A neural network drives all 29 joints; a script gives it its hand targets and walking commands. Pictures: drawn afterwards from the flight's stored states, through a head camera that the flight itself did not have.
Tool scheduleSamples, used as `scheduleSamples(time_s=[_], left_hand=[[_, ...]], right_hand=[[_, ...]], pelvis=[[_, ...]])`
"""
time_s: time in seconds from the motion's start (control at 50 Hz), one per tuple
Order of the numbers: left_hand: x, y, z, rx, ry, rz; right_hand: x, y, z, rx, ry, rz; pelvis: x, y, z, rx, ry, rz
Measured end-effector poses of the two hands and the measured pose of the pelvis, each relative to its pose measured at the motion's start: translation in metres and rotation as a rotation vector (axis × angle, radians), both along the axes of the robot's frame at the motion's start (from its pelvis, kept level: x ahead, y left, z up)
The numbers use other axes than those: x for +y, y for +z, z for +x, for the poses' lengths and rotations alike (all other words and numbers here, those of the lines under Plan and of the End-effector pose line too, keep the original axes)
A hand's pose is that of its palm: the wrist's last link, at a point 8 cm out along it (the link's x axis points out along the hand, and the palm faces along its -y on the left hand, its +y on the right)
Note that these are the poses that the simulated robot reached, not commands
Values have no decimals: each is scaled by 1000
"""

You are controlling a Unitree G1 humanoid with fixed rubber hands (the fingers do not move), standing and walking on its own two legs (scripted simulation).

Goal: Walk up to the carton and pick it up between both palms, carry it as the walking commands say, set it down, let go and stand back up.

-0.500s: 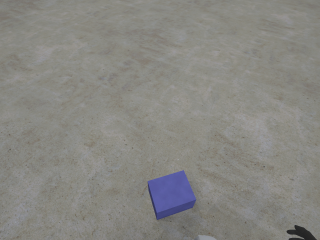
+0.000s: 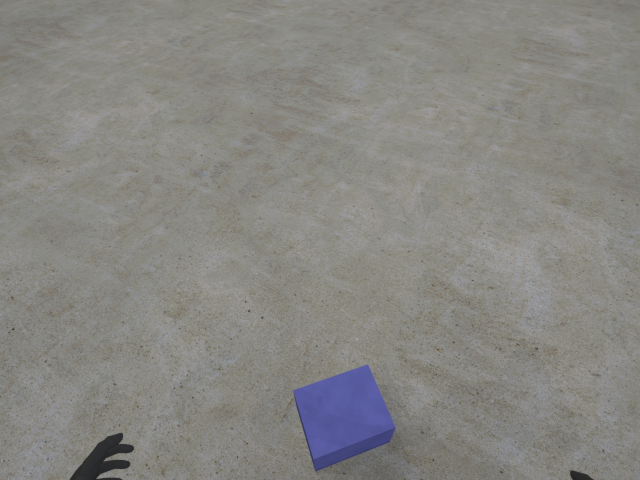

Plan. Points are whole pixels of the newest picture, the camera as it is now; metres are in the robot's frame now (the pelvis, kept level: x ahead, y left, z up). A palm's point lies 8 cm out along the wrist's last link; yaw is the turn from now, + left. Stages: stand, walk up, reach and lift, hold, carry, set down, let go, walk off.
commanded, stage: walk up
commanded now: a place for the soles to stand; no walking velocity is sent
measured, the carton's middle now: (342, 416) +0.41 -0.02 -0.69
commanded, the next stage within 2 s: none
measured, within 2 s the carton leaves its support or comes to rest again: neither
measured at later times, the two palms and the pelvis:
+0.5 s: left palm out of the picture +0.11 +0.32 -0.08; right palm out of the picture +0.11 -0.32 -0.09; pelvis +0.01 -0.01 +0.01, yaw +2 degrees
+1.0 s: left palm out of the picture +0.10 +0.19 -0.11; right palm out of the picture +0.14 -0.49 -0.09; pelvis +0.03 -0.15 -0.02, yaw +13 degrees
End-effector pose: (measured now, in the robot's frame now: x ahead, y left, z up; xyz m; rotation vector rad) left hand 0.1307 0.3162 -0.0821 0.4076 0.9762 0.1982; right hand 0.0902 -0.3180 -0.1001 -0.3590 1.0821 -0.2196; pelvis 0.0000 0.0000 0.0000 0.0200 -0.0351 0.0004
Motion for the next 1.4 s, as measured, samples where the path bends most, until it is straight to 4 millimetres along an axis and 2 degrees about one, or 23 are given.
scheduleSamples(time_s=[0.12,0.3,0.48,0.54,0.62,0.7,0.76,0.78,0.82,0.88,0.94,1.04,1.12,1.2,1.3,1.4], left_hand=[[1,-1,-7,44,29,-10],[2,-2,-27,118,83,-18],[2,-1,-28,146,92,-24],[7,0,-15,123,89,-21],[-1,3,4,63,71,-19],[-27,-2,24,23,39,-16],[-56,-9,39,-11,24,-10],[-65,-12,40,-20,23,-5],[-85,-17,35,-21,33,-9],[-108,-17,15,-13,93,-35],[-120,-20,-8,-3,157,-45],[-121,-28,-54,39,250,-28],[-120,-31,-82,81,311,-8],[-128,-21,-95,96,344,5],[-140,-8,-112,85,366,57],[-144,8,-134,81,400,99]], right_hand=[[-5,9,13,5,2,-15],[-3,10,21,37,8,0],[1,7,21,62,-3,4],[-20,13,5,78,-16,-81],[-70,29,-20,131,-23,-213],[-124,42,-32,158,-7,-309],[-166,39,-30,165,13,-346],[-177,35,-26,163,21,-351],[-188,28,-15,152,31,-340],[-186,20,9,132,76,-291],[-178,14,29,125,145,-233],[-162,6,65,96,232,-172],[-149,3,93,55,301,-146],[-139,8,125,-19,335,-104],[-129,5,163,-81,372,-37],[-119,10,184,-88,422,-6]], pelvis=[[-1,6,1,-1,1,-3],[-3,13,4,-2,6,-7],[-4,16,10,4,15,-8],[-13,12,10,10,53,0],[-33,6,11,18,78,-5],[-62,-4,13,24,85,-7],[-90,-18,17,26,95,-12],[-99,-23,18,19,100,-19],[-114,-25,18,7,129,-14],[-128,-20,21,1,164,-7],[-139,-17,26,2,194,1],[-148,-20,32,9,248,-8],[-150,-22,34,11,281,-8],[-158,-14,35,6,301,-24],[-173,-13,38,-6,323,-37],[-180,-5,36,4,358,-5]])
